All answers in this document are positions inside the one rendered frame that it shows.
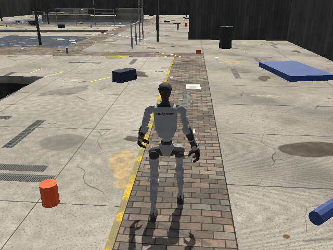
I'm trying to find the robot right hand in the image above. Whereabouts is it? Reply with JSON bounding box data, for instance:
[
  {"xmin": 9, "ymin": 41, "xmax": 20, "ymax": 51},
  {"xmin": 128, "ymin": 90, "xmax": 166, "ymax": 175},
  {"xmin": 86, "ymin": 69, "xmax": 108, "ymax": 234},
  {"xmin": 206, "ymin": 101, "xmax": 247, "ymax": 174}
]
[{"xmin": 188, "ymin": 148, "xmax": 200, "ymax": 163}]

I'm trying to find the right robot forearm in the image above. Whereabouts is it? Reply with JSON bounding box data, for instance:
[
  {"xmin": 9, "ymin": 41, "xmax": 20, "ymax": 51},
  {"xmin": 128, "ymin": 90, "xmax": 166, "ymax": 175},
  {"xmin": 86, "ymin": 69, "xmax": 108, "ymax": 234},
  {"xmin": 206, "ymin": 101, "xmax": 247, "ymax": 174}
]
[{"xmin": 186, "ymin": 126, "xmax": 198, "ymax": 151}]

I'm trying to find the left robot thigh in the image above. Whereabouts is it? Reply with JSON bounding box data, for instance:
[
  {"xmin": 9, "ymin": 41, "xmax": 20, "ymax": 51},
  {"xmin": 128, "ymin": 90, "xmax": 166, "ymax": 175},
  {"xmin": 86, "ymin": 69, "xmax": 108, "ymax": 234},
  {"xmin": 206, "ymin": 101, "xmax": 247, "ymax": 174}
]
[{"xmin": 149, "ymin": 146, "xmax": 159, "ymax": 189}]

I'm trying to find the robot left hand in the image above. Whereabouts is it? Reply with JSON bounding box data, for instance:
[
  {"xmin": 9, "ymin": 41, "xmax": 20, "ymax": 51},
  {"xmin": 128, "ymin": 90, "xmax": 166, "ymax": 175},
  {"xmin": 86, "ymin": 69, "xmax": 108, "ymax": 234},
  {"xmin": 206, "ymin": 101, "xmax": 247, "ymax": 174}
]
[{"xmin": 137, "ymin": 139, "xmax": 149, "ymax": 148}]

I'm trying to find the left robot forearm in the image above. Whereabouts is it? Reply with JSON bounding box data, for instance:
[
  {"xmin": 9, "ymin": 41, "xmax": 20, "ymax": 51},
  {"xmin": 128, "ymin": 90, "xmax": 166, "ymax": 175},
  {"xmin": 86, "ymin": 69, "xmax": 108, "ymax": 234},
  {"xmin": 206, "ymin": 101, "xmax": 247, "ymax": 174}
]
[{"xmin": 138, "ymin": 125, "xmax": 146, "ymax": 142}]

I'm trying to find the right robot upper arm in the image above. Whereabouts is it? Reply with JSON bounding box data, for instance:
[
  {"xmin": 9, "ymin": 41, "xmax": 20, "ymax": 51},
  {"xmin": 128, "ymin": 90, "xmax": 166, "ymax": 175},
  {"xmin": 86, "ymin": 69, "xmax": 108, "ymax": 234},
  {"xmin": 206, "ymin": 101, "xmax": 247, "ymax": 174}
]
[{"xmin": 176, "ymin": 105, "xmax": 191, "ymax": 134}]

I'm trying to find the robot head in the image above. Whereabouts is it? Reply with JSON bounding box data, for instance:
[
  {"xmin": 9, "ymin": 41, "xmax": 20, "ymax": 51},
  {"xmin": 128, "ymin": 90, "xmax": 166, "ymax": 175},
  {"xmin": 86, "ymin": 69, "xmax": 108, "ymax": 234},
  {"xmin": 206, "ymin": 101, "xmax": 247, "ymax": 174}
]
[{"xmin": 157, "ymin": 82, "xmax": 174, "ymax": 107}]

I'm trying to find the left robot upper arm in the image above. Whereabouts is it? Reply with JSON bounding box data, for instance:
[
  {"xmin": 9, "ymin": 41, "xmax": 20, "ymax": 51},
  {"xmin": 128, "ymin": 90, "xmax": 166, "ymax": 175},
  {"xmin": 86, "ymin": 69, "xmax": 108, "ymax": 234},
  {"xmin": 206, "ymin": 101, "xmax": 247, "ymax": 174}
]
[{"xmin": 140, "ymin": 105, "xmax": 155, "ymax": 133}]

